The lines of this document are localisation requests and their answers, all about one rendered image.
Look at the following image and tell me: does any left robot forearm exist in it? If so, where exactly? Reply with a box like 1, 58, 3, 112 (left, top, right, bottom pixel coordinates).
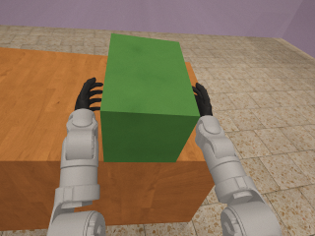
46, 108, 100, 236

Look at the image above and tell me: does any carton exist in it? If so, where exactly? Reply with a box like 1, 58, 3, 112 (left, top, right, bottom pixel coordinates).
99, 33, 201, 163

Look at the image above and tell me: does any right robot hand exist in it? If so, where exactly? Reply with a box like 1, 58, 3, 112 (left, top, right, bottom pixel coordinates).
192, 83, 213, 117

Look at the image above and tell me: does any left robot hand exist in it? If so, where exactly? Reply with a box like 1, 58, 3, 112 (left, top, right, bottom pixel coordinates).
74, 77, 103, 112

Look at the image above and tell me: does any pedestal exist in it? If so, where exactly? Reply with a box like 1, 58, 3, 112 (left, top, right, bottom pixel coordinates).
0, 47, 215, 231

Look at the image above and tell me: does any right robot upper arm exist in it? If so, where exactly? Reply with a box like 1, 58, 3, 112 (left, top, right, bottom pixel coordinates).
220, 201, 282, 236

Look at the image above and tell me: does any left robot upper arm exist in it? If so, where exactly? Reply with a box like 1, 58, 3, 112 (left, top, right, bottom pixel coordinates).
47, 210, 106, 236

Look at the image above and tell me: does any right robot forearm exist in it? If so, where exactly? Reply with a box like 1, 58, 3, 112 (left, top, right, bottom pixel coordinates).
195, 115, 283, 236

